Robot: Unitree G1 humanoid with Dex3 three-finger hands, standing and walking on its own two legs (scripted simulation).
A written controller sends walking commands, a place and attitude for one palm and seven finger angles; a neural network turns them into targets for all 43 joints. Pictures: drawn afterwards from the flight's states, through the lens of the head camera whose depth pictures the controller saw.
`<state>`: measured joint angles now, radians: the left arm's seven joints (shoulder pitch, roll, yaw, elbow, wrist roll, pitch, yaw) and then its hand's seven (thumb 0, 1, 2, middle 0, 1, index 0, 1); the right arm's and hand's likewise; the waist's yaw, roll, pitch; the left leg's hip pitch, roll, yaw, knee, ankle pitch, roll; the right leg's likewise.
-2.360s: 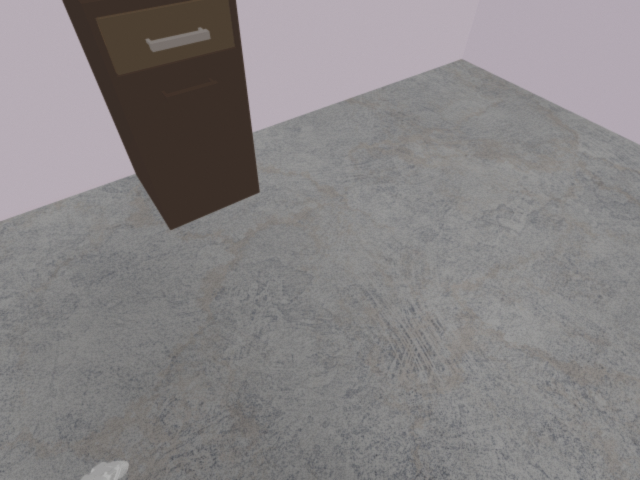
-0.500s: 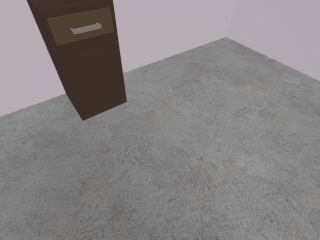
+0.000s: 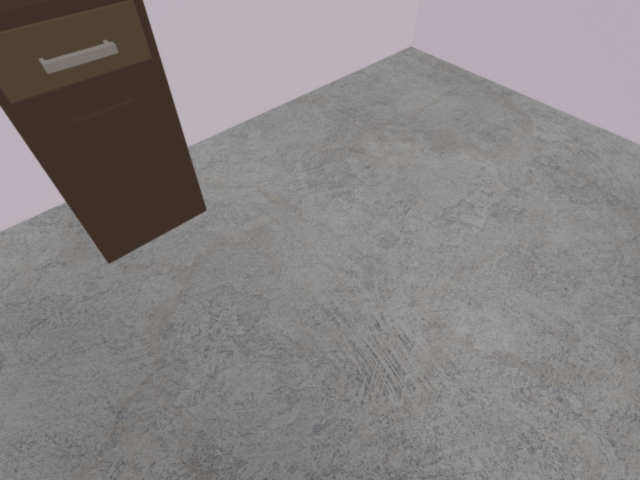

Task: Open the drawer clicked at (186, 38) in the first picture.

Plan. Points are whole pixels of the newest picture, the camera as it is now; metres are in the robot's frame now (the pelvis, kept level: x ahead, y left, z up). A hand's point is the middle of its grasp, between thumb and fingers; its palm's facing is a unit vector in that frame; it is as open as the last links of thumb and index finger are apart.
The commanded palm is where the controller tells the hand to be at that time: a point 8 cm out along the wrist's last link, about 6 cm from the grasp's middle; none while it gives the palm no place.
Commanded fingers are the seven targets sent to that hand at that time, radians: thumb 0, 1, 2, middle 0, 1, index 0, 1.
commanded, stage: walk to a spot facing it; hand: left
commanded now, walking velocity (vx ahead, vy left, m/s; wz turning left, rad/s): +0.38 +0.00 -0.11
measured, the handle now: (78, 54) +1.05 +0.71 +0.00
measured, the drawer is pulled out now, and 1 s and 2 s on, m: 0.00 0.00 0.00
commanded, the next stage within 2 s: turn to face it in 1.08 s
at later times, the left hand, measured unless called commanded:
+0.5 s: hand (180, 408) +0.24 +0.24 -0.17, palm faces -0.01 -0.99 -0.15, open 7.4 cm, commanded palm none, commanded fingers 0.00 0.90 0.90 -0.20 -0.30 -0.20 -0.30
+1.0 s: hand (276, 240) +0.58 +0.13 -0.16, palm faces -0.15 -0.97 -0.17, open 7.3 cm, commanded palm none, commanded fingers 0.00 0.90 0.90 -0.20 -0.30 -0.20 -0.30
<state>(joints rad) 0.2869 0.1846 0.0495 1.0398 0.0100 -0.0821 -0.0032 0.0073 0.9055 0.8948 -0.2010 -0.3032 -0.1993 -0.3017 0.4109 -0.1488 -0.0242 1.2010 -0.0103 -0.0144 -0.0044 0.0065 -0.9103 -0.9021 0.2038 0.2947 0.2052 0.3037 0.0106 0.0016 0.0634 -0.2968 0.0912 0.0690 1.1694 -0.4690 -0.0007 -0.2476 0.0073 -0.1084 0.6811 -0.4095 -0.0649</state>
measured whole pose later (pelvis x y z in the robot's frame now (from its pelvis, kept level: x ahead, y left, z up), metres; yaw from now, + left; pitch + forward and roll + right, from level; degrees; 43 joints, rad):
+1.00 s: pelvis +0.46 -0.02 +0.01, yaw -12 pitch -1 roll -1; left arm 0.16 0.15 0.07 1.02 0.01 -0.07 0.00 0.00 0.92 0.89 -0.20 -0.30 -0.20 -0.30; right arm 0.40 -0.11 -0.04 1.16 -0.01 -0.03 0.00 0.01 -0.91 -0.90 0.20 0.29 0.20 0.30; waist -0.03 0.01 0.07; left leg -0.32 0.12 0.10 1.22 -0.42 -0.01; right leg -0.33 -0.02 -0.16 0.60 -0.25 -0.06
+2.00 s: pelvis +0.65 -0.06 +0.02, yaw +16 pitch -1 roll +2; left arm 0.18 0.17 0.04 0.89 0.02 0.01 0.02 0.01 0.90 0.89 -0.20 -0.30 -0.20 -0.30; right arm 0.20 -0.27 -0.11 0.94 -0.02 0.08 0.02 0.00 -0.91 -0.90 0.20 0.29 0.20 0.30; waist -0.04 0.03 0.08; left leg -0.53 0.02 0.01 1.14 -0.38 -0.08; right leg -0.21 -0.11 -0.18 0.51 -0.28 -0.01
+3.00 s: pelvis +0.65 -0.07 +0.02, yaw +46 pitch +0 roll +2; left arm 0.27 0.16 0.03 0.96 0.02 -0.01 0.01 0.01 0.91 0.89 -0.21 -0.30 -0.20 -0.30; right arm 0.21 -0.24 -0.07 1.01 -0.02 0.08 0.02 0.01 -0.91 -0.90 0.20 0.29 0.20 0.30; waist 0.02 0.02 0.06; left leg -0.37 0.04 0.01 0.93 -0.41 -0.06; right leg -0.20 -0.09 -0.20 0.47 -0.26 -0.02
